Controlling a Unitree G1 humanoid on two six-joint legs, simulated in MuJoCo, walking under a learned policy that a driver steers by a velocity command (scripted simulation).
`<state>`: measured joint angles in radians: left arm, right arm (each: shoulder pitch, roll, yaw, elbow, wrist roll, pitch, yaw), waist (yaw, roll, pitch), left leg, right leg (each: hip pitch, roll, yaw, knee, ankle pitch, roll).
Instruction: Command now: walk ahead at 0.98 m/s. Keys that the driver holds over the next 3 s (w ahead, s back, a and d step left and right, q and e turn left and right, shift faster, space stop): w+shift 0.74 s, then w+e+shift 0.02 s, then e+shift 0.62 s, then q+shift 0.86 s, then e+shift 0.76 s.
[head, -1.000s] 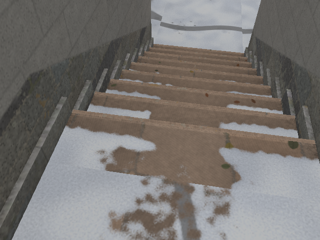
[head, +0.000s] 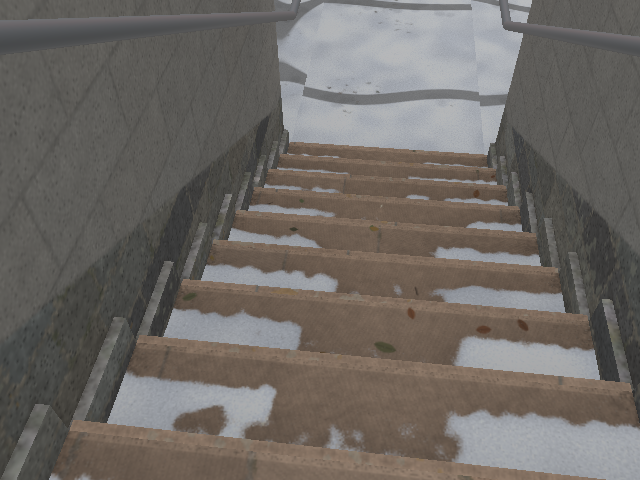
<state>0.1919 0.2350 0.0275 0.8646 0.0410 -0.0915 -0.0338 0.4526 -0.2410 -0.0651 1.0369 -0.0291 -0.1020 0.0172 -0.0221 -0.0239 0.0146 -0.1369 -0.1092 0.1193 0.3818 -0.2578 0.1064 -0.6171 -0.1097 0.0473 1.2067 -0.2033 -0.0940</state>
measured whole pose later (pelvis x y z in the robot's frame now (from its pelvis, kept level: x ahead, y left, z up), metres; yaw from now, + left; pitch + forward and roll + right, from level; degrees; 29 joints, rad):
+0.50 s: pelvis +0.46 -0.03 -0.01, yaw +0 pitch -1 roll -2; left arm 0.50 0.29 0.05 0.99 0.02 -0.12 -0.02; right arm 0.08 -0.27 -0.06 0.80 -0.04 -0.02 0.01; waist 0.07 0.01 0.03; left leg -0.68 0.09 -0.09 0.97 -0.06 0.06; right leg -0.13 0.08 -0.08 0.52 -0.37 -0.08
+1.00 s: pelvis +0.89 +0.04 -0.25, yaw -4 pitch +2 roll +3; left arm 0.20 0.24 0.00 0.94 0.08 -0.10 -0.09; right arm 0.56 -0.18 0.02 0.99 -0.14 -0.12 0.00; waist -0.08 -0.05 0.01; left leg -0.25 -0.02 0.19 0.98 -0.76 0.05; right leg -0.73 -0.08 0.04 0.77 0.41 0.02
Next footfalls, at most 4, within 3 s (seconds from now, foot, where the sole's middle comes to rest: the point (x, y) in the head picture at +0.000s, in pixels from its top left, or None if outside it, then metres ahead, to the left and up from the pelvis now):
0.24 right None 0.44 -0.12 -0.77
0.74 left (283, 389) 0.80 0.12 -0.94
1.10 right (347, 319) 1.13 -0.06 -1.12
1.38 left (272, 313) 1.16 0.18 -1.12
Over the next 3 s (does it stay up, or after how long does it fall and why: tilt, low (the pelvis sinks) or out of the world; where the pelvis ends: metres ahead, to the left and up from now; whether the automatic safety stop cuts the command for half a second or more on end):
stays up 1.06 -0.02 -0.35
